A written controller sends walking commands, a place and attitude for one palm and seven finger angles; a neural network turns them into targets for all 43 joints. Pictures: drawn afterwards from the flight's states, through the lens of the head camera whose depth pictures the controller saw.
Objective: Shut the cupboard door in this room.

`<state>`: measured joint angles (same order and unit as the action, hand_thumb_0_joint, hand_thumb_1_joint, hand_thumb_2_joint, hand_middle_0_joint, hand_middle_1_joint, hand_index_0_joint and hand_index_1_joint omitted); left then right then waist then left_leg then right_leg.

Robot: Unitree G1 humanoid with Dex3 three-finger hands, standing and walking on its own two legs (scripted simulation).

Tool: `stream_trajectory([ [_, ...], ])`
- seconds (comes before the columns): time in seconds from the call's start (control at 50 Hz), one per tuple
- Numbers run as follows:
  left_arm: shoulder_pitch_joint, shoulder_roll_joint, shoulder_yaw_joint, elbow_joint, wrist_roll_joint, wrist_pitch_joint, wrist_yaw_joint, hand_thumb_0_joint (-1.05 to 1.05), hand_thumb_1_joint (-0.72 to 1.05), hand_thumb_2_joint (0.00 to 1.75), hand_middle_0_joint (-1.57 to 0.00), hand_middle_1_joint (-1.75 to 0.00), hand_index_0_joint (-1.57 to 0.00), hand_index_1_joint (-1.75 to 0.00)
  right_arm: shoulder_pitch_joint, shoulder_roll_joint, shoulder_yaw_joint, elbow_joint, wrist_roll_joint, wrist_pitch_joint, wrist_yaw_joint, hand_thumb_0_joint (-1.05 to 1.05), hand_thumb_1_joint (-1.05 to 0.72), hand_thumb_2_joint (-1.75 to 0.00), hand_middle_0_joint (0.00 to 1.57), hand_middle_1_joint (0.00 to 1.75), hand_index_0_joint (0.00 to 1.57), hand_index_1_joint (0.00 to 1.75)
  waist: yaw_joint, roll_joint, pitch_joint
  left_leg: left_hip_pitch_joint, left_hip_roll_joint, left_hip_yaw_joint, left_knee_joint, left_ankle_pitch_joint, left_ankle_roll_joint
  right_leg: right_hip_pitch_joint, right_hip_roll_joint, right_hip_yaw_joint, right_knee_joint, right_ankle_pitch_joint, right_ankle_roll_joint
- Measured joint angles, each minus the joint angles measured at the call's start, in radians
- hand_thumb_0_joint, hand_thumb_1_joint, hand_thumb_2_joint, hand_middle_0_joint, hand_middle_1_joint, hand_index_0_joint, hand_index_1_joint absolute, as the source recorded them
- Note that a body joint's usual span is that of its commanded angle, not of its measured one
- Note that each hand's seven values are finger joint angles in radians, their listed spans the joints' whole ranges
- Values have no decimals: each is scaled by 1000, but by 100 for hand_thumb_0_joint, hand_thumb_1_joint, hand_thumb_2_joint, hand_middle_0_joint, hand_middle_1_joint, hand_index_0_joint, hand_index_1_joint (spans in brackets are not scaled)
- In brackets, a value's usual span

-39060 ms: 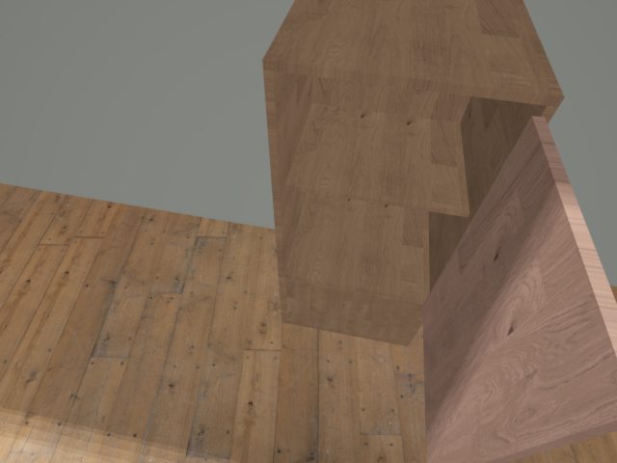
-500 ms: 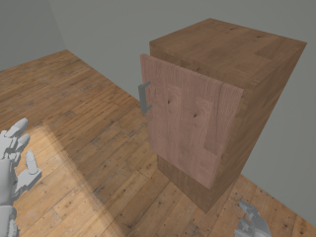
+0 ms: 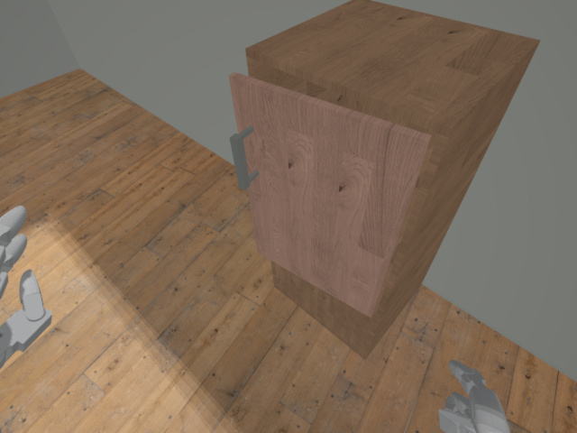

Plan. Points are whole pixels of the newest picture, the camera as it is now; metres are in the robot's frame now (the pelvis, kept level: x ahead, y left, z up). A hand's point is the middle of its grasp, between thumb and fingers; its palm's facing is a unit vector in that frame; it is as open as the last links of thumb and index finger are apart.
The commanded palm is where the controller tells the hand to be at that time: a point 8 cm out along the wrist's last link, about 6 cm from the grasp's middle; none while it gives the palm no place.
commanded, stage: step back with the hand held close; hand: left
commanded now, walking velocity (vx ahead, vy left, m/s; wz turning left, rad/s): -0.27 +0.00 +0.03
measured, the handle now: (246, 158) +0.66 +0.14 -0.01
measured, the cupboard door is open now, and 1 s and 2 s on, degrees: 8 8 8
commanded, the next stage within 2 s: stop stepping back and stand still in 1.36 s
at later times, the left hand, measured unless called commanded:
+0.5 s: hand out of the picture +0.13 +0.28 +0.16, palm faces +0.49 -0.75 -0.45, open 7.4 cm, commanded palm +0.06 +0.31 +0.18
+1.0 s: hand out of the picture +0.06 +0.30 +0.16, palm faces +0.52 -0.73 -0.45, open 7.4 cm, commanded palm +0.00 +0.31 +0.18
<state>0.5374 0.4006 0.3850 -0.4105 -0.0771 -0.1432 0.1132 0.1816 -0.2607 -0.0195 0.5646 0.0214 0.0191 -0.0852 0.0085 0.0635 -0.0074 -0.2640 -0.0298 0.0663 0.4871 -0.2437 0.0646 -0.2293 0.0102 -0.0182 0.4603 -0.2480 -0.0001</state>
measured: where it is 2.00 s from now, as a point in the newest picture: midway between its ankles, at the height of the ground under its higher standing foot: outside the picture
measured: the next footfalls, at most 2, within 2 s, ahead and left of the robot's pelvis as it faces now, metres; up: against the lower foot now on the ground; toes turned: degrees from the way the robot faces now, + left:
right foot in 1.04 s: -0.20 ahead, -0.13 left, +0.00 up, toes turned +4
left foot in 1.40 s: -0.07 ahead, +0.09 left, +0.00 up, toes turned +1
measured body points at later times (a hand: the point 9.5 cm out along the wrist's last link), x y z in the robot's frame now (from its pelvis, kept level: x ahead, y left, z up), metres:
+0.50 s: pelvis -0.07 +0.01 -0.02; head -0.06 +0.02 +0.43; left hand +0.09 +0.32 +0.18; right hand +0.10 -0.23 -0.10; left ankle +0.01 +0.07 -0.74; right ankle -0.01 -0.12 -0.74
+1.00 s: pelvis -0.12 +0.01 -0.02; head -0.10 +0.04 +0.43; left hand +0.03 +0.33 +0.19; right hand +0.05 -0.23 -0.09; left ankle +0.01 +0.08 -0.74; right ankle -0.21 -0.13 -0.73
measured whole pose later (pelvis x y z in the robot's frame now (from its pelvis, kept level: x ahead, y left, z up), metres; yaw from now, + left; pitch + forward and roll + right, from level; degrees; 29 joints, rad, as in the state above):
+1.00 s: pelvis -0.12 +0.01 -0.02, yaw +3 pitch +4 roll -4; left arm 0.55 0.44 0.52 -0.53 -0.05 -0.29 0.15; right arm 0.23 -0.20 -0.01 0.64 -0.02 -0.11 -0.07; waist 0.01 0.00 -0.04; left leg -0.58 0.02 0.05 0.60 -0.10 0.09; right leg -0.22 0.09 0.01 0.66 -0.41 0.00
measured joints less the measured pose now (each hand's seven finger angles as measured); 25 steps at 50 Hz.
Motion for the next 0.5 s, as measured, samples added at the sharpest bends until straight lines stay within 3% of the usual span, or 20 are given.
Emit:
stream_trajectory([
  [0.18,24,35,35,-51,4,-16,16,1,88,90,-22,-31,-21,-30,12,15,7,-31,0,5,-3,1,-91,-90,20,30,20,30,-11,-28,4,-61,-1,12,44,13,15,-65,-4,9,49,15,11],
  [0.5,-33,-14,62,-66,53,-76,40,1,88,90,-21,-31,-21,-30,58,31,23,-1,-15,-70,0,1,-91,-90,21,30,21,30,1,-41,23,-167,11,-6,176,9,24,-150,1,-18,155,22,8],
])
